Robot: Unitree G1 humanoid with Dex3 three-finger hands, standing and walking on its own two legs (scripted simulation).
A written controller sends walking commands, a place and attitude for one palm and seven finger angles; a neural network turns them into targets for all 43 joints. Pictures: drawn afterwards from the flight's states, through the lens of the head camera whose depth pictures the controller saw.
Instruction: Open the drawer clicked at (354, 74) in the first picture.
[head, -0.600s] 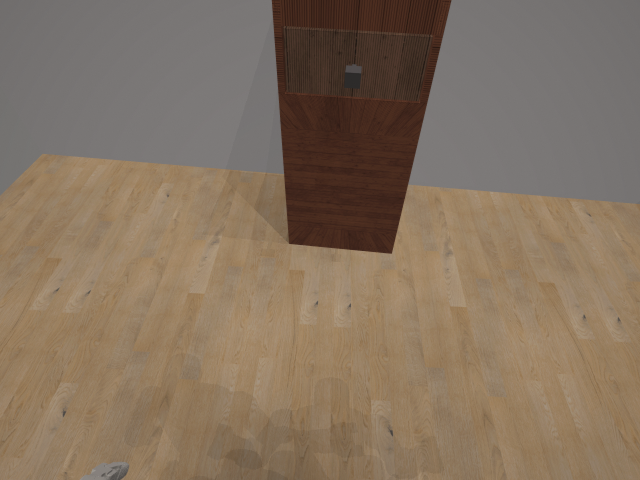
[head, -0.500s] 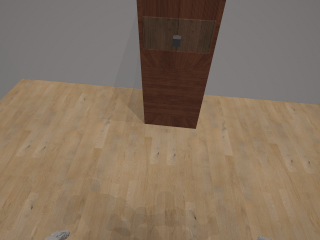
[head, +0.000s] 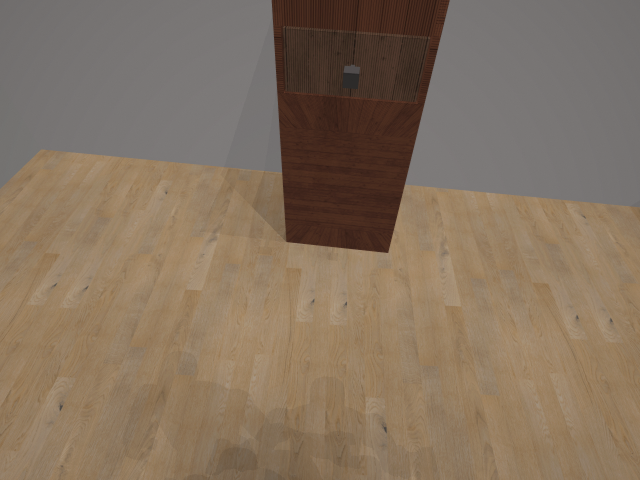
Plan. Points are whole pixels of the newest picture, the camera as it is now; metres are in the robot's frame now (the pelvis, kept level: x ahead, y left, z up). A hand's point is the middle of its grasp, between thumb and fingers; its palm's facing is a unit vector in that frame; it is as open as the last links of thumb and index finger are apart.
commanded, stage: stand and wait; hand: left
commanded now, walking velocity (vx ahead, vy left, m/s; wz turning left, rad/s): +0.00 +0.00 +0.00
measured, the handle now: (351, 73) +1.09 -0.02 +0.00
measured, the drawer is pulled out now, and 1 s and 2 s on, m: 0.00 0.00 0.00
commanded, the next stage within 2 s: look at it before walking up in 0.22 s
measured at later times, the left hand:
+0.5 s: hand out of the picture +0.07 +0.24 -0.15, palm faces -0.04 -0.94 -0.33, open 7.4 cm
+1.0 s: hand out of the picture +0.06 +0.24 -0.16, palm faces -0.04 -0.94 -0.33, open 7.4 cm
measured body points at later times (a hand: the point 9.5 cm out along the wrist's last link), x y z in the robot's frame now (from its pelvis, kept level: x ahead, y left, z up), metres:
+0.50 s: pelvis -0.01 +0.00 +0.00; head -0.01 +0.00 +0.45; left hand +0.07 +0.29 -0.13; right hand +0.07 -0.30 -0.13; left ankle -0.01 +0.12 -0.74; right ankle +0.00 -0.13 -0.74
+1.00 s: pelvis +0.00 -0.01 +0.00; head +0.00 -0.01 +0.45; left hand +0.06 +0.29 -0.13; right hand +0.08 -0.30 -0.13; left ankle -0.01 +0.12 -0.74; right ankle +0.00 -0.13 -0.74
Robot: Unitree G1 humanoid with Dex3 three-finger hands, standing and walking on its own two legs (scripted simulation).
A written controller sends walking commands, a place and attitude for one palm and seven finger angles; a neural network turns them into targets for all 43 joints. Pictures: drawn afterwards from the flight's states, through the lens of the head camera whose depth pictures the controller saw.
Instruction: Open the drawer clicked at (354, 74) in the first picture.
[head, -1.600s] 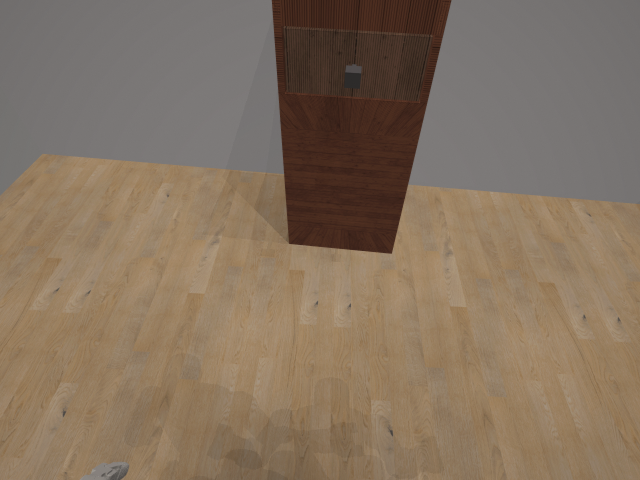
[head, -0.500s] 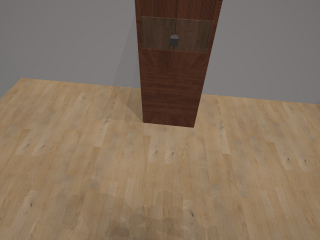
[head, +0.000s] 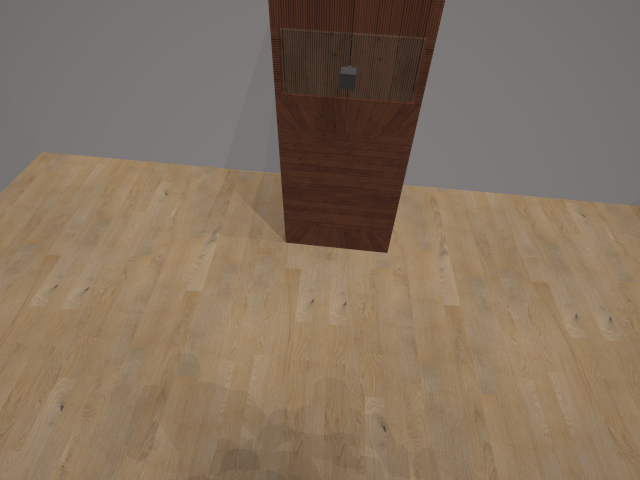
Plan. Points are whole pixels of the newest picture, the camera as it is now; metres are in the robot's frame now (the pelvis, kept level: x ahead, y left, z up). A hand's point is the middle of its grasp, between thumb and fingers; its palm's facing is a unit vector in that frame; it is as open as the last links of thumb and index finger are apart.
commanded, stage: walk to a spot facing it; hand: left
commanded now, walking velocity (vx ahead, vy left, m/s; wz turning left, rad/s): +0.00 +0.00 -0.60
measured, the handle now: (348, 74) +1.10 -0.01 +0.00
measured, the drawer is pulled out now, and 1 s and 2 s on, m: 0.00 0.00 0.00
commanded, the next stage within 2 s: none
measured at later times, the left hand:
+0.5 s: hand out of the picture +0.06 +0.16 -0.17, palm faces -0.15 -0.97 -0.18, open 7.4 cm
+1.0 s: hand (255, 308) +0.44 +0.15 -0.17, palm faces -0.49 -0.84 -0.23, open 7.4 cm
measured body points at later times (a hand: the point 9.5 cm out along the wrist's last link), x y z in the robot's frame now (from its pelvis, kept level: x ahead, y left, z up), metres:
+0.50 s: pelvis +0.07 -0.02 -0.01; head +0.09 -0.03 +0.44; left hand +0.07 +0.21 -0.16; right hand +0.08 -0.28 -0.16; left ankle +0.11 +0.10 -0.68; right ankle +0.01 -0.11 -0.75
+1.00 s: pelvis +0.24 +0.02 +0.00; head +0.27 +0.03 +0.44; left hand +0.47 +0.20 -0.15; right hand +0.14 -0.21 -0.14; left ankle +0.28 +0.09 -0.75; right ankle +0.20 -0.12 -0.67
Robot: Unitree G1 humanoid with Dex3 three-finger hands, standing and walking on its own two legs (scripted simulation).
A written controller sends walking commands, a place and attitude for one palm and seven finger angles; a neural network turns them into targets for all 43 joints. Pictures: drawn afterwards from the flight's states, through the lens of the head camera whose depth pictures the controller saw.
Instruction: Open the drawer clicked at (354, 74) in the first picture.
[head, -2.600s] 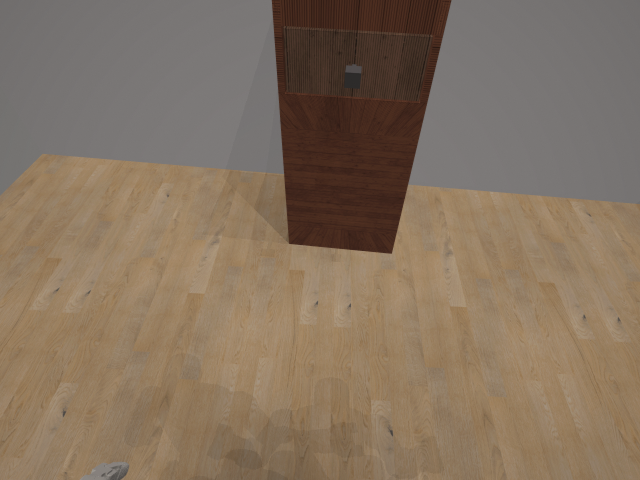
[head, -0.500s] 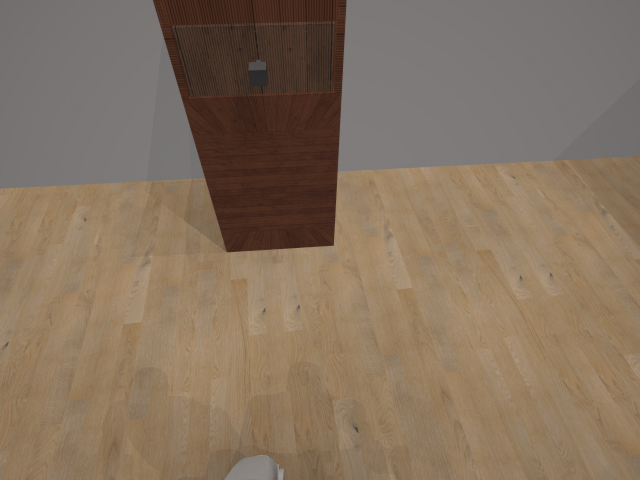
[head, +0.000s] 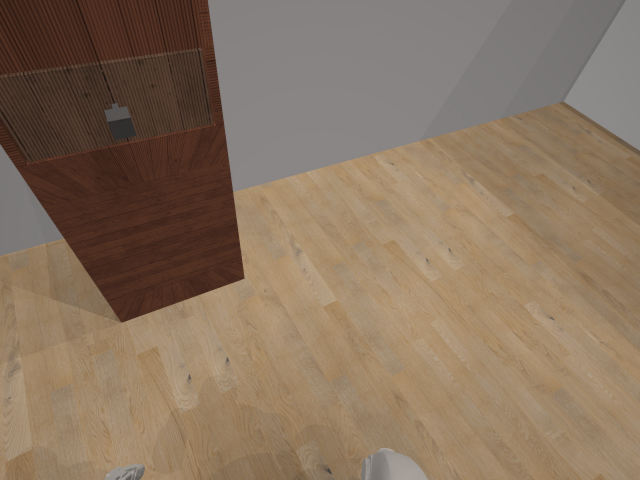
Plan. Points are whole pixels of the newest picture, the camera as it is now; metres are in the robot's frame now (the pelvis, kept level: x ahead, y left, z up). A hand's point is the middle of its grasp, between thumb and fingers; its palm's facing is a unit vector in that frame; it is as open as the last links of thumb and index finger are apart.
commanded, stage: walk to a spot facing it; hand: left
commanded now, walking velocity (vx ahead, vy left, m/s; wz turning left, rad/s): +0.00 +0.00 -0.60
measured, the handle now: (118, 117) +0.73 +0.45 +0.00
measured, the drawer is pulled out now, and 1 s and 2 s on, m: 0.00 0.00 0.00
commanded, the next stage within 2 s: turn to face it in 1.82 s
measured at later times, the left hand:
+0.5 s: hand (225, 423) +0.22 +0.15 -0.17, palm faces -0.30 -0.93 -0.21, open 7.4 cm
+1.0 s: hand (234, 396) +0.26 +0.14 -0.17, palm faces -0.57 -0.79 -0.23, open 7.4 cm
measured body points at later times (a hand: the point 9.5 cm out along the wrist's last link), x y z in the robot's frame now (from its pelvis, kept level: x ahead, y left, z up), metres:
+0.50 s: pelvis +0.07 +0.00 -0.01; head +0.11 -0.01 +0.44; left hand +0.24 +0.20 -0.15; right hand +0.06 -0.26 -0.15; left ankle +0.13 +0.14 -0.71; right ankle +0.07 -0.13 -0.74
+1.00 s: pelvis +0.07 +0.03 -0.01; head +0.10 +0.00 +0.44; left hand +0.29 +0.18 -0.15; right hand -0.04 -0.21 -0.16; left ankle +0.14 +0.12 -0.74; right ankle +0.00 -0.07 -0.73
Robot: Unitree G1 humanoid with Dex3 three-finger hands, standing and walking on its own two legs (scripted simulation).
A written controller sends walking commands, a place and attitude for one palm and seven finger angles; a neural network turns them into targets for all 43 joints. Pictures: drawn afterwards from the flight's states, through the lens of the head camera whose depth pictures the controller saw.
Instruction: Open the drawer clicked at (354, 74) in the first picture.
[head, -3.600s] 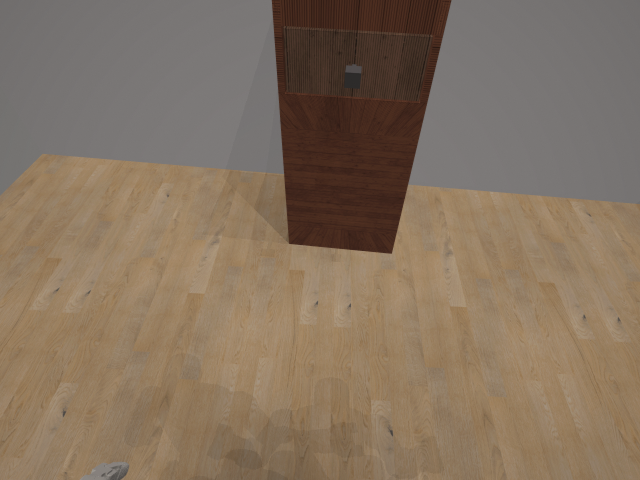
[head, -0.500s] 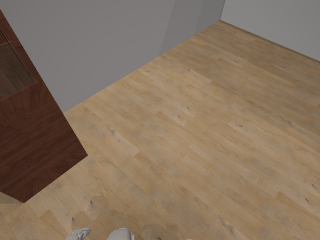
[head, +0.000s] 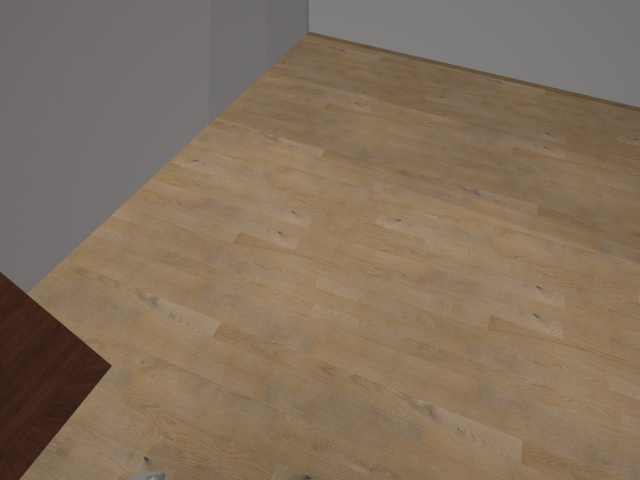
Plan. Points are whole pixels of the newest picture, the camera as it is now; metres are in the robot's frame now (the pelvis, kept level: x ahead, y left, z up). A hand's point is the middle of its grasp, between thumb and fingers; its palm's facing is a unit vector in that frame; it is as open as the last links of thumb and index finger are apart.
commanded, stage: walk to a spot facing it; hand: left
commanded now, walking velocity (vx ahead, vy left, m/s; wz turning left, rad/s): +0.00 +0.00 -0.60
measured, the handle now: out of the picture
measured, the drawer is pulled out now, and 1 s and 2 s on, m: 0.00 0.00 0.00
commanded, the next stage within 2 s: turn to face it in 0.82 s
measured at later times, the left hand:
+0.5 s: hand out of the picture +0.14 +0.19 -0.16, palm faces -0.25 -0.95 -0.17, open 7.4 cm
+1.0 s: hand (301, 399) +0.25 +0.04 -0.16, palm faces -0.54 -0.82 -0.20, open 7.4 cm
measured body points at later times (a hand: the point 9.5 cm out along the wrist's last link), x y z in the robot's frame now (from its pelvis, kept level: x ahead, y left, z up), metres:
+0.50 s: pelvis +0.00 +0.02 +0.01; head +0.02 +0.04 +0.46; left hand +0.15 +0.24 -0.14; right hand -0.01 -0.24 -0.12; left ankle +0.02 +0.12 -0.73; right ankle -0.03 -0.11 -0.67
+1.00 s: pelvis +0.07 -0.06 +0.00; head +0.10 -0.08 +0.45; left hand +0.28 +0.09 -0.14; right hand -0.05 -0.28 -0.15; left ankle +0.14 +0.06 -0.66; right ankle +0.03 -0.16 -0.73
